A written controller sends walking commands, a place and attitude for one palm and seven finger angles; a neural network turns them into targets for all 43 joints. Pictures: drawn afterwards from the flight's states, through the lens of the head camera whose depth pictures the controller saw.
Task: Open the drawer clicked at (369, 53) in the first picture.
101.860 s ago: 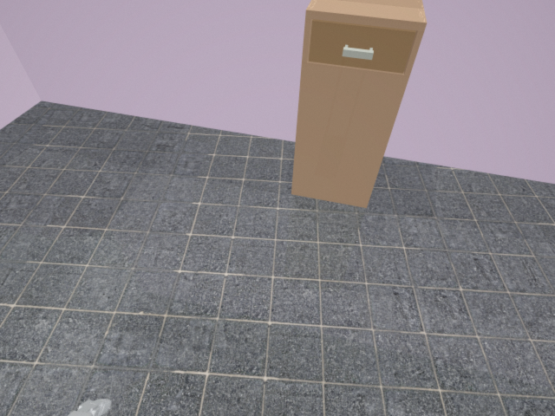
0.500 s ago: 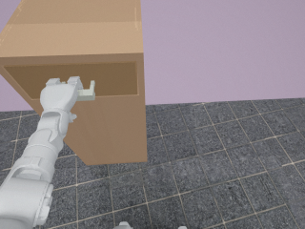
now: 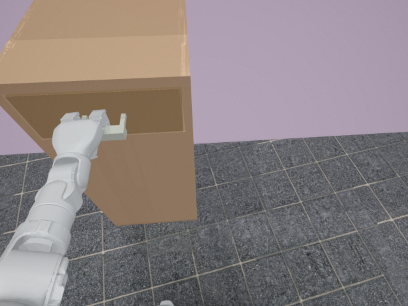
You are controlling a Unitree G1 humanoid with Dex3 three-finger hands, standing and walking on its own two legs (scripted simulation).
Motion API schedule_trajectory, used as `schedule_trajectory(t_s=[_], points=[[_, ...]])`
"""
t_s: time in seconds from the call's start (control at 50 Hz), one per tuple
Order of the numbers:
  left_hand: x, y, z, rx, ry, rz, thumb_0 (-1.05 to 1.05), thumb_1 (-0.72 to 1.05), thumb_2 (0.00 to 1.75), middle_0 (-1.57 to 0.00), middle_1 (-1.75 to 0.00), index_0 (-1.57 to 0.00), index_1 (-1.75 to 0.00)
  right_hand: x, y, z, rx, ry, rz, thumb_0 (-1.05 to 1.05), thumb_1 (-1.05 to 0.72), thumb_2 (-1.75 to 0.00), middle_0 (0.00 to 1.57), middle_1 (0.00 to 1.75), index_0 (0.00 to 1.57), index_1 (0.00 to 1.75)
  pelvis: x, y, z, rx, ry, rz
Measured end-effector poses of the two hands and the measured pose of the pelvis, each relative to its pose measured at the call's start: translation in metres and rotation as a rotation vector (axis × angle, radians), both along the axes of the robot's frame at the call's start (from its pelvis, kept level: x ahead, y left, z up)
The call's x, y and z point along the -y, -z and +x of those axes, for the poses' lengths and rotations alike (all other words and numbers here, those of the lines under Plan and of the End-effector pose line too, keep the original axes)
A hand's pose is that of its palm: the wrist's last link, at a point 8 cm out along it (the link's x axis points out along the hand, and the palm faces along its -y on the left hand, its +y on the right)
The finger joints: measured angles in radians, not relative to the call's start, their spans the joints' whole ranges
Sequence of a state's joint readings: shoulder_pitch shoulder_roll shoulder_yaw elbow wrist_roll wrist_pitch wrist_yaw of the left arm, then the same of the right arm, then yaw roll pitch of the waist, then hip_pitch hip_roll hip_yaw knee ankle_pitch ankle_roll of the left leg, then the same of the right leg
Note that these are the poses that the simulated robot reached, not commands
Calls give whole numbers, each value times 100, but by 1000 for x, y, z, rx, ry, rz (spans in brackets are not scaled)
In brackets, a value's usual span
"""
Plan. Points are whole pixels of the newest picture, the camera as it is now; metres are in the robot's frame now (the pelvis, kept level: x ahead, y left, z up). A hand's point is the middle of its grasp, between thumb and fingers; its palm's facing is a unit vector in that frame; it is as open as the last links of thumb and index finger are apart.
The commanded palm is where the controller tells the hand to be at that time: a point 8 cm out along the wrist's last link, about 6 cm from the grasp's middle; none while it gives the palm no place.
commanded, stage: pull the drawer open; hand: left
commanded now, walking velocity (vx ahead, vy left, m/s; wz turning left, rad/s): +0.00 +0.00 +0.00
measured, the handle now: (102, 126) +0.48 +0.23 +0.04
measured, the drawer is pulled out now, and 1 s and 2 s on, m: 0.00 0.11 0.24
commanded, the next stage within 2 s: none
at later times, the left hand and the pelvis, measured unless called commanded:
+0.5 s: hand (85, 175) +0.37 +0.24 +0.02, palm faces -0.02 -0.05 -1.00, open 5.5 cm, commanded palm +0.34 +0.24 +0.07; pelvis +0.01 +0.00 +0.01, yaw +0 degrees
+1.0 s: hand (81, 197) +0.32 +0.24 +0.02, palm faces -0.03 -0.06 -1.00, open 5.5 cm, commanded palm +0.28 +0.23 +0.07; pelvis +0.01 -0.01 +0.01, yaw +0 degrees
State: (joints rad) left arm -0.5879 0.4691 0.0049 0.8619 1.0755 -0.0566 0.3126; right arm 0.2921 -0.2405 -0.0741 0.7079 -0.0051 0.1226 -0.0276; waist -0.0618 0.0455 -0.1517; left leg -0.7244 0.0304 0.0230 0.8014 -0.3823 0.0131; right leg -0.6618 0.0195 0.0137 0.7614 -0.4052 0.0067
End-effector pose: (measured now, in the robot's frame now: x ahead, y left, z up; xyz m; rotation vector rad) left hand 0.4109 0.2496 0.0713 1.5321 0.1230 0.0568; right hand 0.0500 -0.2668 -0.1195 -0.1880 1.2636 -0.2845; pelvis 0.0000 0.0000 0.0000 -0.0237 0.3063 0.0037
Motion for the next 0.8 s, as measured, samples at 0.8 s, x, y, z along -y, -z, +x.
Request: schedule_trajectory(t_s=[0.8], points=[[7, 0, -85, 5, -41, -18, 0, 74, 80, -34, -135, -39, -135, -9, -19, 91, 235, -115, 35, 0, -90, -90, 21, 30, 20, 29, 10, -10, 7, 93, -6, 17]])
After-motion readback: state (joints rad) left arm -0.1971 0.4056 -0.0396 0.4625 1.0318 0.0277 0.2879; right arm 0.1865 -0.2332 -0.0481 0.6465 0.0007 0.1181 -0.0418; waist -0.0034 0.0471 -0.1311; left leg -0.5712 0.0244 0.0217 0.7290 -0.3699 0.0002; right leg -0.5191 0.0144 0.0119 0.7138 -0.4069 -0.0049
